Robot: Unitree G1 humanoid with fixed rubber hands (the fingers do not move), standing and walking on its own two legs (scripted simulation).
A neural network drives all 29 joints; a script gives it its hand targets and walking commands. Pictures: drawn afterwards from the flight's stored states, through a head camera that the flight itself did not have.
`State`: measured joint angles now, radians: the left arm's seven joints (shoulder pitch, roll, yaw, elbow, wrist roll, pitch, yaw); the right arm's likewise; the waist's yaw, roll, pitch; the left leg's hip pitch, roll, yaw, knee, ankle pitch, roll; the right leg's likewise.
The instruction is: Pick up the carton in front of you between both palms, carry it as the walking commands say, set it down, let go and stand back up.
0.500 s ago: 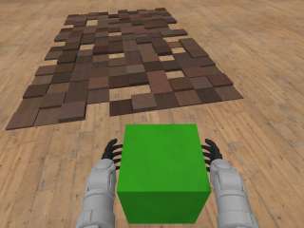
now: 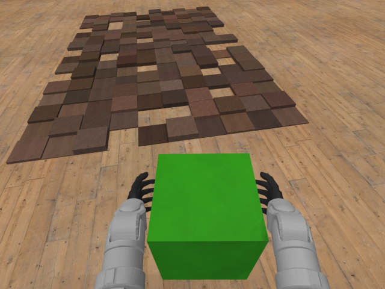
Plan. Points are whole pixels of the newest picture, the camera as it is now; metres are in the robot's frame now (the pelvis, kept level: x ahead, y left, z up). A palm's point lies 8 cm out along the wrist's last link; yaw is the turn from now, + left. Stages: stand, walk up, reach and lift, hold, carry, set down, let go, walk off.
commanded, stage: reach and lift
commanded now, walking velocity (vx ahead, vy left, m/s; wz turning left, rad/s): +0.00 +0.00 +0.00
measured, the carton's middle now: (204, 219) +0.30 +0.00 -0.04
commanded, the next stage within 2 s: hold in 0.30 s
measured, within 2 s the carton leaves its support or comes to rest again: neither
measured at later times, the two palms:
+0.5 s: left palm (133, 201) +0.29 +0.15 +0.05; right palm (277, 201) +0.28 -0.15 +0.05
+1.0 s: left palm (133, 202) +0.28 +0.15 +0.05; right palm (277, 202) +0.28 -0.15 +0.05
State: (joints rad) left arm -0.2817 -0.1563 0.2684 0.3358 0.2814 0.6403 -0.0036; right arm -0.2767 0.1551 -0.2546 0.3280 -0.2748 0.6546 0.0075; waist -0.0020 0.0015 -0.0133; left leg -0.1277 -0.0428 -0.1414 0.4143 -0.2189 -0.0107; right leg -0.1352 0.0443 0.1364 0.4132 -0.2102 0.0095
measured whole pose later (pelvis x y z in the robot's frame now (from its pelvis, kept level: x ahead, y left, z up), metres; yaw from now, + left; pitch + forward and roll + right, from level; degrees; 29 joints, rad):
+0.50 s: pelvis +0.00 +0.00 +0.00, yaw +0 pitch -6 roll +0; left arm -0.24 -0.15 0.21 0.22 0.25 0.74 0.00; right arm -0.23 0.15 -0.20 0.21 -0.25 0.76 0.00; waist 0.00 0.00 -0.01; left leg -0.05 -0.04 -0.14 0.36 -0.20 -0.01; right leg -0.05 0.04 0.14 0.36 -0.19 0.01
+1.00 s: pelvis -0.01 +0.00 +0.00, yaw +0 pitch -7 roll +0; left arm -0.29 -0.16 0.26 0.26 0.28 0.74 -0.01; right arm -0.29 0.16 -0.25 0.25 -0.27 0.76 0.01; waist 0.00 0.00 0.01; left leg -0.06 -0.04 -0.13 0.38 -0.20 -0.01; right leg -0.07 0.04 0.13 0.38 -0.19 0.01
